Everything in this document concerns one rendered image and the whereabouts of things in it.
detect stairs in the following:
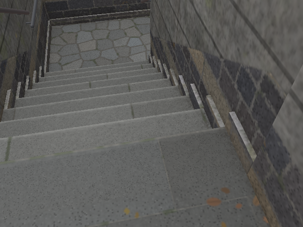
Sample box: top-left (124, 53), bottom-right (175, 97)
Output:
top-left (0, 60), bottom-right (212, 162)

